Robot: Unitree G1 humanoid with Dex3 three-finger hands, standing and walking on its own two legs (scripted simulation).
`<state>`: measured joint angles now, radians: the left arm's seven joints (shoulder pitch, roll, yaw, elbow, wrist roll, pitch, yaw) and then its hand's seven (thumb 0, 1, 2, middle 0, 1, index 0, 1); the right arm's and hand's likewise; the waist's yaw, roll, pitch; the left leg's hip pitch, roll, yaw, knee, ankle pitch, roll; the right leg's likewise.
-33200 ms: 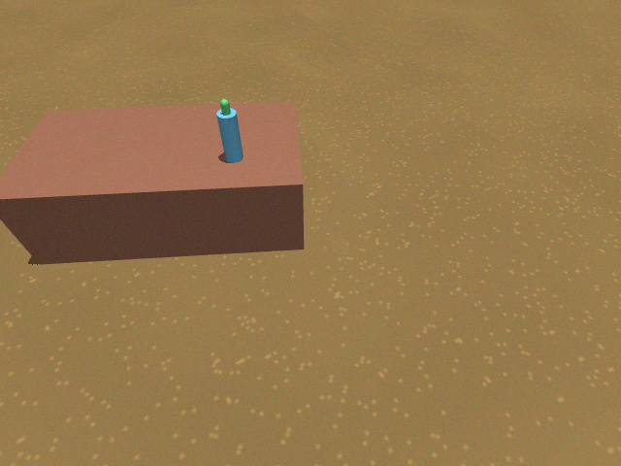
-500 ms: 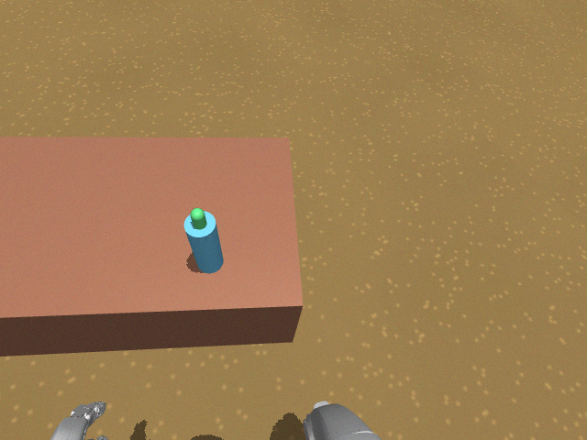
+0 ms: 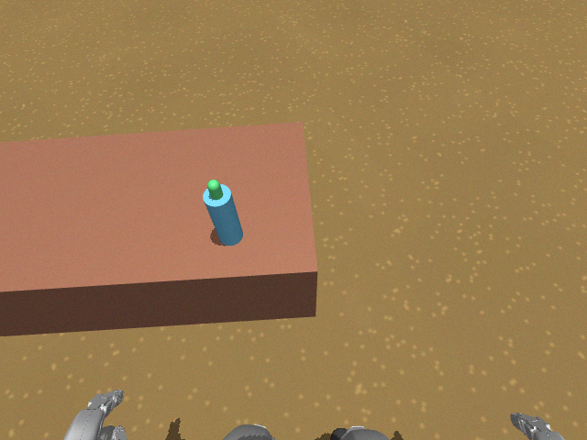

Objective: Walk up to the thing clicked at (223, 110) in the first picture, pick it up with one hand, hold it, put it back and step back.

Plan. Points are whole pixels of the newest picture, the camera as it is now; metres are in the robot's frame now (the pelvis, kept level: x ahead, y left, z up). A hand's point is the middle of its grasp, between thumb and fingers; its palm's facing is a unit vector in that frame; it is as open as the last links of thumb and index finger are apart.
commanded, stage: step back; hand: left
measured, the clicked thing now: (222, 211) +0.64 +0.22 -0.29
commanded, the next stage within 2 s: none
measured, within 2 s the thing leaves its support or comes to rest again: neither
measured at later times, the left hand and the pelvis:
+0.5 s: hand out of the picture -0.08 +0.25 -0.16, palm faces -0.07 -0.91 -0.42, open 7.4 cm; pelvis -0.15 -0.04 -0.02, yaw -5 degrees
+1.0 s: hand out of the picture -0.18 +0.20 -0.15, palm faces +0.04 -0.92 -0.38, open 7.4 cm; pelvis -0.31 -0.07 -0.02, yaw +3 degrees
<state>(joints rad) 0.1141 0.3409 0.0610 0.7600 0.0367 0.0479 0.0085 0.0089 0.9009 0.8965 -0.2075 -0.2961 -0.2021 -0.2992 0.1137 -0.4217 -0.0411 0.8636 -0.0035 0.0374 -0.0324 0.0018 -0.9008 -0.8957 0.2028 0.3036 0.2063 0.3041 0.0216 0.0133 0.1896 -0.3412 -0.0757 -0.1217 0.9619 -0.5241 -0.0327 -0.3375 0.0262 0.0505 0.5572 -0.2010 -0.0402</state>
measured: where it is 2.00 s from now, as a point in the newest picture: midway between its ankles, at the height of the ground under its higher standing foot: outside the picture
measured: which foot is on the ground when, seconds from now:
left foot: up 0.00-0.06, down 0.08-0.52, up 0.54-0.88, down 0.90-1.00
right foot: down 0.00-0.12, up 0.14-0.48, down 0.50-0.92, up 0.94-1.00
